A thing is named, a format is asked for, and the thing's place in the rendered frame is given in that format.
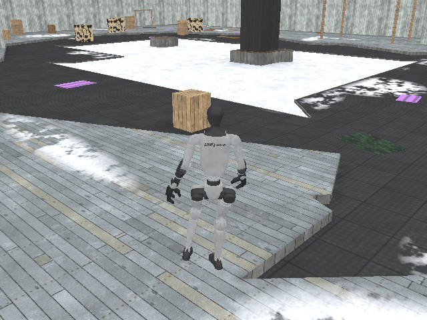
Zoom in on robot left foot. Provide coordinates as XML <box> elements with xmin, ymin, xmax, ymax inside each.
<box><xmin>182</xmin><ymin>247</ymin><xmax>193</xmax><ymax>261</ymax></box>

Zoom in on right robot thigh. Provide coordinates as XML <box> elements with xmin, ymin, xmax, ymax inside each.
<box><xmin>213</xmin><ymin>186</ymin><xmax>236</xmax><ymax>231</ymax></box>

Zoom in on robot right forearm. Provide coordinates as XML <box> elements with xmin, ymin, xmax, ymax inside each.
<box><xmin>238</xmin><ymin>160</ymin><xmax>247</xmax><ymax>180</ymax></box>

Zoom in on robot right hand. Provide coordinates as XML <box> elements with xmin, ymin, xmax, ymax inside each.
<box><xmin>231</xmin><ymin>177</ymin><xmax>246</xmax><ymax>189</ymax></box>

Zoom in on robot left hand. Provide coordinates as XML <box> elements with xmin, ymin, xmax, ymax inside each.
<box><xmin>165</xmin><ymin>185</ymin><xmax>181</xmax><ymax>204</ymax></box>

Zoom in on left robot upper arm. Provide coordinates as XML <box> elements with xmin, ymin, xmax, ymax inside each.
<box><xmin>180</xmin><ymin>133</ymin><xmax>201</xmax><ymax>171</ymax></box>

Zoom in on right robot upper arm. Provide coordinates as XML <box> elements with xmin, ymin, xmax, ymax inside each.
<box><xmin>228</xmin><ymin>134</ymin><xmax>246</xmax><ymax>170</ymax></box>

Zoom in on robot left forearm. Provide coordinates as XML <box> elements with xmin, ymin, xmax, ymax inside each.
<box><xmin>169</xmin><ymin>160</ymin><xmax>186</xmax><ymax>189</ymax></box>

